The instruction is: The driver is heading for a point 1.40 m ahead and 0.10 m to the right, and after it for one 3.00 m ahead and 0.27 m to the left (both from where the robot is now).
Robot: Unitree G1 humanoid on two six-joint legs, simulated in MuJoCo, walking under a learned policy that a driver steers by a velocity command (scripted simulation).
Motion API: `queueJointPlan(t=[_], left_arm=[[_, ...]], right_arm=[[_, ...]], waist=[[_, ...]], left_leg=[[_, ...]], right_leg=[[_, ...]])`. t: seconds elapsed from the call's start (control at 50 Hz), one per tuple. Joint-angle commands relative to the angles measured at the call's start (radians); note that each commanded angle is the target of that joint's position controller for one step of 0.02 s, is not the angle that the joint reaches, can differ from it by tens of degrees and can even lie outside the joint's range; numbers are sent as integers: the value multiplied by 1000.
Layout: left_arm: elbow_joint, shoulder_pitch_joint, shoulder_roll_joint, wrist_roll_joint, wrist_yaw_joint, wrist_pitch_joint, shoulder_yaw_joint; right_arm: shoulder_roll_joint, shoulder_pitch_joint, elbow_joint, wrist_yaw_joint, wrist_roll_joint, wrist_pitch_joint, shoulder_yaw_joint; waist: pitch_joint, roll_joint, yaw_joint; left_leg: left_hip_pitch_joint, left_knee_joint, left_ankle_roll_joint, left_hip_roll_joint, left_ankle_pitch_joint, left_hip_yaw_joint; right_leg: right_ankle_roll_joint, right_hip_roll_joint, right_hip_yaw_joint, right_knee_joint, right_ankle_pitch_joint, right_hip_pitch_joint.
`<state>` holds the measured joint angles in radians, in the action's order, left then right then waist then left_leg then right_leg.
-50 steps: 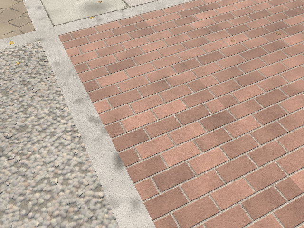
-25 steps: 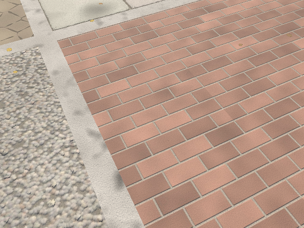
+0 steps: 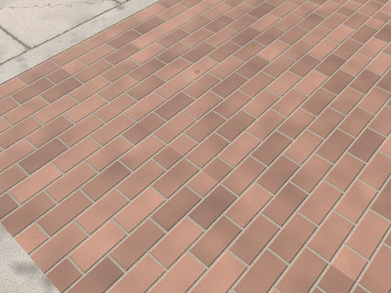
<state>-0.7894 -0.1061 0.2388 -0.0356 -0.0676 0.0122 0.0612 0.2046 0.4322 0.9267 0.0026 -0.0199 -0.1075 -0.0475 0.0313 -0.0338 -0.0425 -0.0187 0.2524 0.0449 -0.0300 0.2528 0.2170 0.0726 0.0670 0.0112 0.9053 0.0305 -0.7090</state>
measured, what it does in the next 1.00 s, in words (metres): walks ahead, turning right: right foot, then left foot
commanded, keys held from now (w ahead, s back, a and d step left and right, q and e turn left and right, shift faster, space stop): e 0.30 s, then no key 0.44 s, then w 0.26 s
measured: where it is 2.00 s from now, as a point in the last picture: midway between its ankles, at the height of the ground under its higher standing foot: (252, 224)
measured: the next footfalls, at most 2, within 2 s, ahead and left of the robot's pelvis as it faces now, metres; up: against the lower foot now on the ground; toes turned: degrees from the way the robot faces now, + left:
right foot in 0.18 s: +0.25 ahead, -0.10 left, +0.00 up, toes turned -10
left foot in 0.72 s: +0.26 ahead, +0.08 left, +0.00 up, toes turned -16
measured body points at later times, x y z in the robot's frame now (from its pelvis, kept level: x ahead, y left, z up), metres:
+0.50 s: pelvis +0.17 -0.04 +0.00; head +0.21 -0.07 +0.44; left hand +0.31 +0.20 -0.12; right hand +0.22 -0.31 -0.14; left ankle +0.27 +0.11 -0.68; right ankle +0.21 -0.09 -0.74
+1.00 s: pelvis +0.24 -0.03 +0.00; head +0.25 -0.03 +0.45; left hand +0.40 +0.19 -0.13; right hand +0.17 -0.28 -0.14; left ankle +0.23 +0.09 -0.74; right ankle +0.21 -0.13 -0.72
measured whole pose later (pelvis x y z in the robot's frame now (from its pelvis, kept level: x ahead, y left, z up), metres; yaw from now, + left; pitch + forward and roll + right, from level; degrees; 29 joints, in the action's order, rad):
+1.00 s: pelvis +0.24 -0.03 +0.00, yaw -16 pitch +0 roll +0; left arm -0.90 -0.22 0.24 -0.03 -0.03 0.03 0.05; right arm 0.22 0.37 0.95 0.01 -0.02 -0.04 -0.05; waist 0.00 0.00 -0.03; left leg -0.08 0.30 0.04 -0.02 0.24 -0.01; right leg 0.04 -0.01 0.02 0.67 0.37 -0.33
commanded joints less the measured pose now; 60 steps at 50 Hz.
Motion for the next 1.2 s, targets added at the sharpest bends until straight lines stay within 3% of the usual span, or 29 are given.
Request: queueJointPlan(t=[0.02, 0.1, 0.14, 0.16, 0.18, 0.2, 0.22, 0.24, 0.28, 0.3, 0.36, 0.46, 0.54, 0.66, 0.7, 0.72, 0.74, 0.76, 0.78, 0.8, 0.86, 0.9, 1.0, 1.08, 1.1, 1.12, 1.14, 1.16, 1.2], left_arm=[[91, 115, -3, 0, -16, 11, -17], [98, 102, 10, -13, -7, 19, -14], [54, -61, 49, -20, 5, 32, 4], [10, -189, 86, -32, 19, 45, 21], [-5, -268, 179, -33, 35, 52, 45], [30, -258, 286, -1, 42, 43, 71], [40, -303, 252, 32, 61, 17, 73], [43, -208, 203, 36, 71, 10, 59], [47, -114, 116, 47, 76, 4, 34], [51, -93, 99, 44, 76, 3, 28], [49, -102, 125, 20, 65, 20, 30], [28, -156, 120, 18, 67, 13, 22], [9, -189, 117, 11, 72, 5, 17], [-17, -185, 112, 1, 80, -8, 5], [-27, -166, 101, 17, 90, -12, -5], [-30, -186, 67, 22, 92, -7, -17], [-28, -237, 13, 25, 91, -1, -32], [-42, -219, 32, 35, 91, -7, -24], [-59, -201, 63, 14, 88, -8, -21], [-56, -158, 79, 4, 80, -5, -12], [-35, -81, 86, -3, 52, 7, -3], [-45, -75, 63, 1, 46, 22, -6], [-26, 7, 38, 10, 38, 39, -10], [-85, -148, 46, 10, 46, 50, -1], [-125, -270, 89, 6, 57, 58, 14], [-143, -402, 202, -5, 72, 65, 41], [-168, -459, 265, 6, 70, 60, 58], [-148, -362, 194, 6, 68, 55, 38], [-111, -234, 111, 14, 61, 65, 13]], right_arm=[[111, -20, -51, 9, 2, -13, -15], [156, 25, -16, 29, 7, 15, -22], [186, 16, -14, 39, 12, 34, -31], [189, 7, -21, 37, 20, 38, -32], [135, 40, -56, 33, 14, 38, -21], [84, 111, -114, 26, 42, 46, -8], [151, 21, -117, 23, 14, 50, -22], [125, -58, -138, 20, 23, 47, -14], [127, -99, -142, 23, -9, 61, -16], [121, -69, -135, 21, -22, 84, -16], [91, -32, -125, 19, -13, 120, -11], [111, -141, -151, 23, -11, 140, -16], [108, -205, -157, 26, -4, 147, -13], [88, -192, -138, 40, 14, 138, -3], [65, -128, -109, 48, 13, 125, 6], [90, -119, -106, 52, 1, 111, 4], [146, -111, -116, 53, -16, 98, 2], [160, -185, -107, 40, -6, 95, 1], [126, -192, -108, 28, -2, 88, 4], [150, -156, -90, 20, 4, 88, -7], [174, -74, -50, 19, -2, 88, -23], [163, -52, -30, 15, 0, 74, -27], [158, -31, 11, 8, -2, 51, -37], [163, -77, 20, 0, 12, 51, -42], [136, -100, 8, -1, 7, 46, -33], [54, -146, -41, -10, 18, 39, -8], [104, -181, -69, -7, 4, 39, -20], [147, -188, -60, -11, -11, 45, -33], [107, -154, -32, -33, -4, 40, -27]], waist=[[80, 88, 15], [34, 116, 18], [-59, 138, 80], [-137, 97, 141], [-243, -20, 137], [-421, -185, 96], [-444, -6, 143], [-294, -7, 114], [-120, 42, 43], [-112, 34, 18], [-149, 31, -6], [-121, -35, 34], [-80, -49, 64], [-48, -65, 68], [-46, -34, 24], [-62, 13, 35], [-102, 160, 68], [-30, 237, 91], [-23, 206, 69], [7, 216, 39], [100, 187, 3], [86, 135, 1], [50, 165, -13], [31, 119, 85], [-16, 57, 137], [-77, -172, 198], [-33, -232, 203], [49, -86, 140], [75, -36, 67]], left_leg=[[-75, -103, 97, 269, -400, -59], [49, 101, 63, 273, -863, 10], [47, 363, 46, 265, -950, 23], [-30, 587, 16, 233, -778, 38], [-289, 883, -17, 180, -163, 28], [-600, 1258, -66, 7, 448, -80], [-636, 1255, -69, 55, 322, -224], [-661, 1207, -69, 89, 221, -233], [-597, 1032, -78, 131, 156, -245], [-537, 993, -85, 129, 149, -241], [-468, 921, -84, 101, 100, -225], [-505, 787, -76, 100, 21, -240], [-494, 654, -66, 90, 34, -250], [-309, 399, -28, 24, 149, -216], [-149, 128, -9, 23, -5, -213], [-57, 50, 2, 103, -81, -303], [8, -8, 41, 293, -202, -496], [-134, 2, 126, 337, -233, -527], [-151, -26, 134, 304, -50, -511], [-143, -56, 127, 271, 170, -519], [-84, -138, 171, 298, 323, -584], [-9, -127, 181, 287, 233, -556], [-22, -97, 177, 250, 90, -463], [-283, 35, 128, 204, 35, -375], [-401, 155, 98, 164, 40, -326], [-593, 467, 40, 42, 147, -191], [-726, 680, 44, -13, 301, -166], [-741, 785, 63, 63, 243, -240], [-686, 779, 57, 111, 82, -251]], right_leg=[[5, -1, 58, -161, -66, 57], [42, -88, 144, -284, 58, 189], [82, -153, 138, -359, 87, 372], [109, -159, 108, -463, -32, 550], [155, 65, -123, -375, -364, 825], [391, 377, -592, -360, -857, 1098], [378, 318, -512, -420, -804, 1031], [347, 276, -407, -468, -697, 886], [244, 154, -301, -543, -564, 637], [223, 122, -266, -562, -539, 560], [204, 93, -216, -572, -579, 486], [163, 81, -247, -636, -243, 485], [157, 94, -292, -664, -31, 517], [161, 97, -325, -602, -20, 493], [114, 73, -317, -548, -38, 445], [64, 46, -307, -522, 15, 398], [18, -29, -218, -403, 200, 363], [8, -132, -100, -430, 330, 371], [5, -122, -78, -395, 332, 406], [8, -145, -45, -353, 327, 369], [-9, -105, -15, -188, 386, 194], [-24, -85, -6, -163, 369, 142], [-31, -81, 40, -283, 335, 242], [-4, -118, 74, -491, 201, 647], [11, -62, -9, -518, 251, 829], [83, 188, -367, -674, 554, 984], [174, 336, -646, -790, 681, 918], [183, 310, -572, -768, 663, 822], [133, 210, -397, -792, 469, 719]])
Velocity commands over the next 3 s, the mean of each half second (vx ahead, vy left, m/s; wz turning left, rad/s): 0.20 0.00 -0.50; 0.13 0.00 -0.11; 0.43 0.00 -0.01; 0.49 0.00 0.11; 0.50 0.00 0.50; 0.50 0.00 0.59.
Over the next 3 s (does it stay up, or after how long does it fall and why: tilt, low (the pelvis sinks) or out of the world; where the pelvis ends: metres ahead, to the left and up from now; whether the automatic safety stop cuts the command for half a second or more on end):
stays up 1.20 -0.15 0.00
